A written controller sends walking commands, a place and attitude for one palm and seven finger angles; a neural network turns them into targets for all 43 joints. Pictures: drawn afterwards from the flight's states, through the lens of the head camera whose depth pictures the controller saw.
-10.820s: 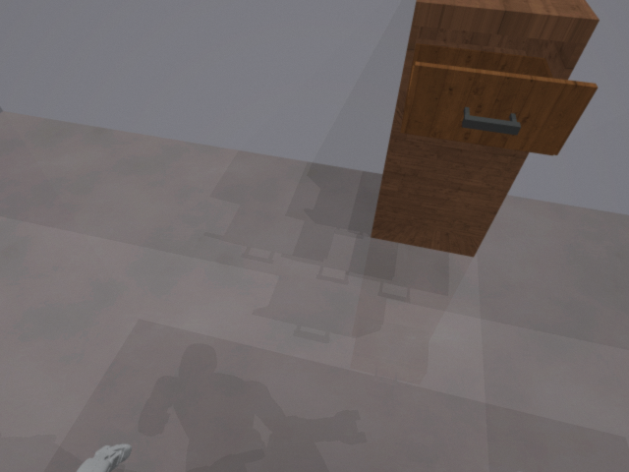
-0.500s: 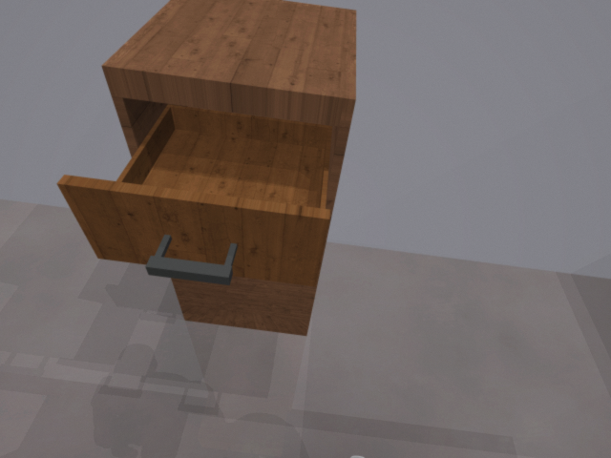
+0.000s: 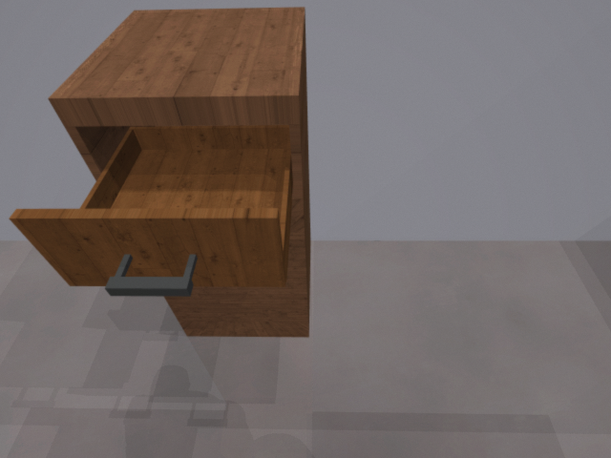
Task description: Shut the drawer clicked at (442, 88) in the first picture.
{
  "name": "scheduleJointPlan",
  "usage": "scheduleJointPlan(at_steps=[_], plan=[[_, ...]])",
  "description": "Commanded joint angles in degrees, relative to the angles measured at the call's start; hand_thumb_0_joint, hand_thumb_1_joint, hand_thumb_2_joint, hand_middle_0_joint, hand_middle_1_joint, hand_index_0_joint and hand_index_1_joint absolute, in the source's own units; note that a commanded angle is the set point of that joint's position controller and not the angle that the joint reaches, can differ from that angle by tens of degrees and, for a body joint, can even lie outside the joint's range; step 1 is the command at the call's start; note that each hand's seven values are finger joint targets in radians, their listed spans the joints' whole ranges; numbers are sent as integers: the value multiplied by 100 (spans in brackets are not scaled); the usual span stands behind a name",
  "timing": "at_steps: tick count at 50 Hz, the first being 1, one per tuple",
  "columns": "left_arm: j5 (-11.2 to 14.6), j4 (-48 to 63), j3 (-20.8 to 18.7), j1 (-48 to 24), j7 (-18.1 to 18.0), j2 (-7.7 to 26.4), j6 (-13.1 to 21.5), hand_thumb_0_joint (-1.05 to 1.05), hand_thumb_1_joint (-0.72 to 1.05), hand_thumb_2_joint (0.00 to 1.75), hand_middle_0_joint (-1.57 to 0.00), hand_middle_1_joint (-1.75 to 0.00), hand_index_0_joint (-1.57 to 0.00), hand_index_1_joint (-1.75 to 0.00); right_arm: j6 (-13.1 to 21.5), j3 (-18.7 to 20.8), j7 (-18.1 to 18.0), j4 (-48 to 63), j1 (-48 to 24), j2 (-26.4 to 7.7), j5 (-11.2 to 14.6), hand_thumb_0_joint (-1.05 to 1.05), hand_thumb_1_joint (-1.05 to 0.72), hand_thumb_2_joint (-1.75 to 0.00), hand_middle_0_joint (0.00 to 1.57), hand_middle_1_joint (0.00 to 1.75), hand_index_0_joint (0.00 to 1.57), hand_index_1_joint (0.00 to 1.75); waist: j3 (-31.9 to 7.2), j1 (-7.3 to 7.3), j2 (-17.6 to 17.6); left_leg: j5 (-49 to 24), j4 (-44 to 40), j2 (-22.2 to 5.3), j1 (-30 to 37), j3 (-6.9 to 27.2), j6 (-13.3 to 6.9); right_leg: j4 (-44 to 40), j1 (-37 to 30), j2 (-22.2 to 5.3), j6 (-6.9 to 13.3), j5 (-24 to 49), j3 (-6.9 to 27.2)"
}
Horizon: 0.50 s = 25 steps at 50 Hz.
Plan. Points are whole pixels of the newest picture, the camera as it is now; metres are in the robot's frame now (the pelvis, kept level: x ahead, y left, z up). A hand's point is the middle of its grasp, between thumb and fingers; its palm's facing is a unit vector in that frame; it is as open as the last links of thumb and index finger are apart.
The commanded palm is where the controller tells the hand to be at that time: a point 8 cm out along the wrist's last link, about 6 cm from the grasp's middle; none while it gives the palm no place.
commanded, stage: look again from close up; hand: left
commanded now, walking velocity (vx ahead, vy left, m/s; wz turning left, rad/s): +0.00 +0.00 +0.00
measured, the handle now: (154, 274) +0.38 +0.25 +0.01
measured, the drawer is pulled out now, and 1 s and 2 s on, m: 0.23 0.23 0.23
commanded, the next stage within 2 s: shuffle to correct the standing spot in 0.32 s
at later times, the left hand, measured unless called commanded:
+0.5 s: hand out of the picture +0.02 +0.15 -0.16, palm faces +0.04 -0.98 -0.20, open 7.3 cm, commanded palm none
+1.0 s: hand out of the picture +0.03 +0.23 -0.16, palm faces +0.01 -0.97 -0.24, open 7.3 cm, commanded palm none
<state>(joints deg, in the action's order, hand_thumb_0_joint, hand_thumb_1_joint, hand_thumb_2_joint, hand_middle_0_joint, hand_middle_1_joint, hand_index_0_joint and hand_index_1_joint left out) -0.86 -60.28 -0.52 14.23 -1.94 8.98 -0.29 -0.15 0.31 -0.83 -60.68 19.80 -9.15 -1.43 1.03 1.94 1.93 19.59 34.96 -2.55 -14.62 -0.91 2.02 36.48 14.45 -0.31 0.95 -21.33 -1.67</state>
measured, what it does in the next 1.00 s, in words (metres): lifts its right foot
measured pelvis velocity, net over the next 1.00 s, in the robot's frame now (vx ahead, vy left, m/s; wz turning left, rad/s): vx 0.00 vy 0.03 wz -0.01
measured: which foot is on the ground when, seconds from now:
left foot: down 0.00-1.00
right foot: down 0.00-0.76, up 0.78-1.00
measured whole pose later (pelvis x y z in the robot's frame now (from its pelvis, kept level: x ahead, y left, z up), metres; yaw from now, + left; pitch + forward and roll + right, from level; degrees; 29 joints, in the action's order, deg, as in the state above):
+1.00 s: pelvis +0.00 +0.03 +0.01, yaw -1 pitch +0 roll +2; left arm -1.3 -59.9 -1.8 14.8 -0.9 10.6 -1.0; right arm 0.1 0.0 -1.5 -62.2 16.9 -8.1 -2.1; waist 0.9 0.8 -0.1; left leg 14.5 25.9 1.1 -11.7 -4.8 -1.5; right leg 39.2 15.7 -1.4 1.7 -25.7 -3.2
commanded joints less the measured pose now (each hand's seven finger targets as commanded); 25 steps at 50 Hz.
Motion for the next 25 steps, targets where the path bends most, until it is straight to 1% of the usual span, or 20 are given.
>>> scheduleJointPlan(at_steps=[1,2,3,4,6,8,9,11,13,14,15,17,19,20,21,22,23,24,25], plan=[[15,127,-61,432,-1,662,192,0,90,90,-20,-30,-20,-30,94,18,-53,303,-19,-365,35,0,-90,-90,20,30,20,30,612,-135,-578,-785,-664,-124,-281,110,-292,-1248,187,-542,250,949,754],[26,125,-64,336,2,716,203,0,90,90,-20,-30,-20,-30,87,6,-53,225,91,-340,36,0,-90,-90,20,30,20,30,549,-67,-677,-760,-622,-79,-63,32,-247,-1343,262,-603,273,1038,768],[32,145,-65,303,1,731,209,0,90,90,-20,-30,-20,-30,81,5,-50,167,146,-324,39,0,-90,-90,20,30,20,30,458,-46,-682,-743,-633,-66,76,16,-234,-1412,273,-624,278,1015,782],[21,151,-60,294,-3,719,220,0,90,90,-20,-30,-20,-30,92,10,-50,122,144,-298,40,0,-90,-90,20,30,20,30,428,-40,-592,-908,-726,-96,200,11,-230,-1390,244,-589,262,1259,744],[30,159,-79,306,-4,746,229,0,90,90,-20,-30,-20,-30,103,9,-55,73,114,-380,34,0,-90,-90,20,30,20,30,241,-68,-391,-1128,-747,-134,274,40,-225,-1285,35,-556,230,1542,678],[30,128,-87,364,-4,764,236,0,90,90,-20,-30,-20,-30,112,3,-65,24,29,-416,46,0,-90,-90,20,30,20,30,113,-97,-479,-1241,-786,-160,314,19,-214,-1268,-176,-578,209,1919,659],[22,109,-84,384,-8,766,243,0,90,90,-20,-30,-20,-30,119,7,-71,4,27,-386,52,0,-90,-90,20,30,20,30,79,-100,-595,-1293,-831,-173,338,9,-207,-1266,-280,-558,200,2131,635],[30,73,-96,418,-9,788,250,0,90,90,-20,-30,-20,-30,130,1,-80,-9,-34,-467,55,0,-90,-90,20,30,20,30,-33,-119,-439,-1469,-800,-182,397,-12,-191,-1192,-434,-598,190,2623,618],[32,36,-98,470,-13,820,252,0,90,90,-20,-30,-20,-30,119,-4,-88,-45,-101,-470,64,0,-90,-90,20,30,20,30,8,-136,-476,-1417,-822,-178,378,-45,-172,-1213,-507,-627,183,2885,628],[21,12,-100,488,-18,794,252,0,90,90,-20,-30,-20,-30,120,1,-94,-66,-97,-432,71,0,-90,-90,20,30,20,30,-7,-135,-570,-1446,-867,-193,406,-47,-172,-1218,-563,-603,169,3013,602],[24,4,-99,515,-20,791,251,0,90,90,-20,-30,-20,-30,118,3,-96,-71,-133,-487,70,0,-90,-90,20,30,20,30,-6,-145,-473,-1486,-829,-185,422,-61,-162,-1210,-579,-620,161,3168,603],[29,-36,-105,535,-21,814,247,0,90,90,-20,-30,-20,-30,110,-5,-103,-102,-159,-480,75,0,-90,-90,20,30,20,30,-18,-149,-427,-1461,-862,-188,443,-63,-153,-1222,-625,-635,166,3234,608],[22,-53,-96,520,-19,786,234,0,90,90,-20,-30,-20,-30,106,-1,-110,-143,-180,-463,79,0,-90,-90,20,30,20,30,89,-142,-390,-1513,-949,-235,529,-47,-158,-1271,-506,-573,168,2956,559],[22,-54,-95,511,-18,783,228,0,90,90,-20,-30,-20,-30,110,-7,-111,-147,-190,-506,77,0,-90,-90,20,30,20,30,126,-153,-236,-1571,-943,-236,512,-29,-160,-1280,-495,-567,152,2890,566],[25,-52,-96,521,-18,792,223,0,90,90,-20,-30,-20,-30,109,-12,-112,-159,-194,-505,75,0,-90,-90,20,30,20,30,97,-148,-200,-1609,-956,-256,536,-17,-167,-1283,-498,-557,161,2799,561],[25,-51,-105,504,-18,822,229,0,90,90,-20,-30,-20,-30,104,-7,-115,-161,-246,-534,78,0,-90,-90,20,30,20,30,173,-184,-122,-1568,-953,-230,484,-22,-166,-1331,-481,-595,179,2766,610],[26,-43,-117,538,-23,859,229,0,90,90,-20,-30,-20,-30,94,-10,-114,-149,-267,-522,83,0,-90,-90,20,30,20,30,166,-203,-131,-1521,-924,-209,448,-47,-152,-1344,-516,-658,195,2853,682],[17,-36,-140,569,-34,868,219,0,90,90,-20,-30,-20,-30,73,-4,-114,-131,-280,-479,97,0,-90,-90,20,30,20,30,192,-219,-302,-1423,-899,-185,370,-88,-133,-1357,-563,-709,206,2944,733],[18,-22,-159,574,-47,911,205,0,90,90,-20,-30,-20,-30,43,10,-112,-87,-290,-511,96,0,-90,-90,20,30,20,30,223,-227,-278,-1276,-807,-139,271,-123,-104,-1378,-573,-829,250,2963,842]])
